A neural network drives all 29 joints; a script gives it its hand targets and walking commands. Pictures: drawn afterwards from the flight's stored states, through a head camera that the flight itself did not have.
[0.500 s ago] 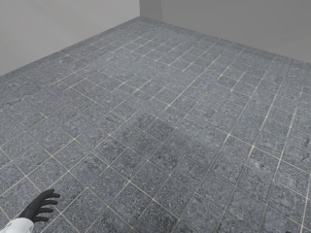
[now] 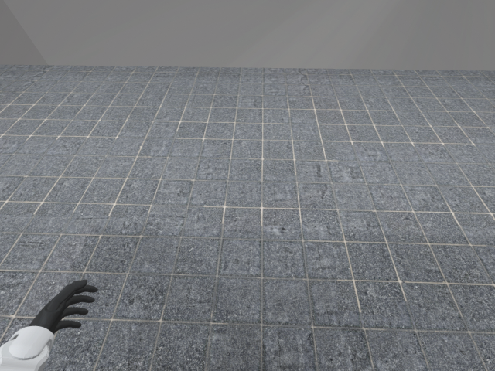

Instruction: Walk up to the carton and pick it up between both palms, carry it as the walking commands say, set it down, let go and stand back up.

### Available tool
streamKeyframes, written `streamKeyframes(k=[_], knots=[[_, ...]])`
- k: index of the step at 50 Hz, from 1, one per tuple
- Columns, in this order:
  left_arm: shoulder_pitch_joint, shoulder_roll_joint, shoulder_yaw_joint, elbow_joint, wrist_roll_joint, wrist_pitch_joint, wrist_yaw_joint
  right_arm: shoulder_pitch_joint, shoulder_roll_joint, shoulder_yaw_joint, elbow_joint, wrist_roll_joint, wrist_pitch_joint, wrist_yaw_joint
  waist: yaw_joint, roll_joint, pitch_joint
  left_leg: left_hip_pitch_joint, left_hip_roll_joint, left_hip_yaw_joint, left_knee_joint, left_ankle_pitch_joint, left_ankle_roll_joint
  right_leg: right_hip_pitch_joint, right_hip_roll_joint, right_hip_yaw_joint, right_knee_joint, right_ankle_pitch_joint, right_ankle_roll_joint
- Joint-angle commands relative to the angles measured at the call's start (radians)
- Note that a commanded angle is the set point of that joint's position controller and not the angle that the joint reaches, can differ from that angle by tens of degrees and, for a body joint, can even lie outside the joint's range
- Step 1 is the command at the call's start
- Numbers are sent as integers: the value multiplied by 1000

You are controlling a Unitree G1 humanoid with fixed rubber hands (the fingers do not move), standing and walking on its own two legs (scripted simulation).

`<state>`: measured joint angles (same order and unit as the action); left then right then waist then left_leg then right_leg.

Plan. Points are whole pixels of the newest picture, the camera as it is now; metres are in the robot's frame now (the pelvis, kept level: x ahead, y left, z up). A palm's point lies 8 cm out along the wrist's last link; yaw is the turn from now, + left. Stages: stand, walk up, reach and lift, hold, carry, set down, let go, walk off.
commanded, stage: walk up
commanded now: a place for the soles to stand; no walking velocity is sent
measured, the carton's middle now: out of the picture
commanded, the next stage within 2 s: none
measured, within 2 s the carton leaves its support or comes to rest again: neither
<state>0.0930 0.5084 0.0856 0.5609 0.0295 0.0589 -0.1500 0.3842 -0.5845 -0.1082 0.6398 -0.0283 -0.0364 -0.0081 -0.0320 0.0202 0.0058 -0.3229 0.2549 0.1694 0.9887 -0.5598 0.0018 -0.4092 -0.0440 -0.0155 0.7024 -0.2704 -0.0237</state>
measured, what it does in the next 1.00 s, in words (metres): walks ahead, turning right: left foot, then right foot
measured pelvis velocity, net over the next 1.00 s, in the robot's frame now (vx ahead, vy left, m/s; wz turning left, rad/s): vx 0.35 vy -0.24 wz -0.83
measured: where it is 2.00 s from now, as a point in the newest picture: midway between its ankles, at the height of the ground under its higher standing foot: (439, 289)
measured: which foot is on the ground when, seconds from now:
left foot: up 0.00-0.16, down 0.18-0.62, up 0.64-0.90, down 0.92-1.00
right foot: down 0.00-0.18, up 0.20-0.60, down 0.62-0.90, up 0.92-1.00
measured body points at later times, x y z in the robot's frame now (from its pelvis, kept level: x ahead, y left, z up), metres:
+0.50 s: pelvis +0.15 -0.07 +0.03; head +0.15 -0.03 +0.47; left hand +0.51 +0.09 +0.00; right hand +0.01 -0.43 +0.01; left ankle +0.16 +0.09 -0.71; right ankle +0.18 -0.28 -0.66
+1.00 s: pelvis +0.35 -0.24 +0.00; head +0.36 -0.23 +0.44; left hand +0.69 -0.11 -0.07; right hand +0.19 -0.57 -0.03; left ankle +0.48 -0.21 -0.71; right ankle +0.24 -0.32 -0.65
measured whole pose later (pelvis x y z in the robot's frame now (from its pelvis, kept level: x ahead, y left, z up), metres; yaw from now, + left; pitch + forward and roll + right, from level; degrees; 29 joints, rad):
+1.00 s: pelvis +0.35 -0.24 +0.00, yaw -48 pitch -3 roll +1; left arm 0.28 0.48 0.12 0.58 0.05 0.05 -0.10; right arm 0.40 -0.50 -0.06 0.50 -0.05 -0.09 -0.04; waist 0.02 -0.06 0.02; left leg -0.38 0.10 0.19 0.74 -0.31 0.03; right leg -0.46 0.05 0.12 1.20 -0.45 -0.02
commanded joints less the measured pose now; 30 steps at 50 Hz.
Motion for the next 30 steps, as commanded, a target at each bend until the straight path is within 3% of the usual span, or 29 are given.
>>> streamKeyframes(k=[1,2,3,4,6,7,8,9,10,11,12,13,15,17,18,20,26,28,29,30], knots=[[2,279,98,-62,-19,3,36,-57,-159,-21,-120,27,-54,-4,75,-230,-2,-422,-80,-112,42,18,-9,296,-166,470,-469,-271,-267],[-60,243,91,-66,-17,9,33,5,-150,-19,-90,24,-58,-7,31,-220,3,-289,-85,-112,-65,77,-28,192,-126,413,-456,-196,-239],[-94,218,83,-69,-9,13,24,55,-142,-13,-62,19,-56,-8,17,-220,-12,-184,-112,-92,-121,135,-41,129,-98,372,-444,-140,-224],[-94,205,78,-77,2,11,19,74,-131,-6,-55,17,-54,-8,24,-225,-25,-134,-136,-86,-156,161,-37,101,-99,369,-440,-135,-217],[-85,191,74,-87,15,7,13,79,-112,-1,-60,14,-56,-11,31,-224,-36,-38,-157,-109,-232,217,-9,25,-113,385,-418,-186,-201],[-104,183,70,-95,18,7,11,96,-99,-1,-60,14,-60,-13,9,-196,-39,84,-163,-123,-314,296,15,-69,-101,375,-377,-244,-170],[-146,164,62,-108,17,8,8,152,-95,-9,-48,12,-63,-17,-39,-153,-50,286,-176,-113,-417,375,37,-219,-60,337,-304,-337,-119],[-138,105,44,-115,21,5,7,208,-137,-23,-46,0,-63,-27,-86,-22,-72,475,-117,-203,-550,234,67,-392,35,257,-146,-429,-44],[-103,31,31,-137,22,-6,10,254,-240,-44,-62,-23,-64,-37,-106,233,-107,492,202,-605,-763,-244,128,-484,152,114,228,-314,18],[-75,113,63,-167,55,0,24,102,-256,-43,-125,-43,-61,-53,-57,136,1,290,394,-785,-893,-426,194,-513,57,200,439,-218,53],[-59,171,83,-159,55,5,20,20,-211,-31,-134,-35,-70,-56,-9,21,76,177,368,-684,-870,-355,195,-460,4,220,470,-147,65],[-19,186,90,-133,47,7,3,11,-186,-32,-125,-33,-81,-52,9,16,73,171,288,-526,-825,-271,171,-412,-31,202,461,-85,71],[32,168,80,-92,32,8,-26,3,-173,-42,-118,-42,-92,-55,16,94,47,182,173,-276,-789,-105,136,-331,-63,119,441,5,83],[-28,131,60,-92,14,10,-40,27,-163,-48,-104,-47,-93,-54,-17,126,77,185,128,-131,-792,-2,138,-300,-78,60,345,58,74],[-92,144,63,-109,11,9,-47,62,-172,-66,-129,-41,-90,-52,-42,132,61,189,143,-105,-821,-23,152,-303,-91,41,335,73,58],[-141,120,55,-117,2,9,-53,79,-178,-71,-132,-45,-86,-50,-52,131,86,211,151,-22,-839,52,146,-285,-100,21,256,97,42],[-225,80,41,-108,-4,-5,-46,102,-200,-70,-109,-29,-51,-53,-55,109,124,226,130,157,-802,236,126,-128,-64,-61,4,63,-7],[-163,78,53,-62,-1,-23,-35,70,-200,-59,-98,-27,-30,-50,-10,144,120,225,136,202,-713,346,132,-16,-2,-76,-50,38,-24],[-106,93,62,-42,-2,-31,-21,64,-195,-54,-92,-13,-21,-43,26,119,69,209,131,229,-575,443,132,90,35,-82,-84,19,-45],[7,126,78,-3,3,-40,1,52,-173,-44,-94,3,-15,-31,95,53,-26,116,104,269,-334,578,115,297,80,-70,-122,2,-86]])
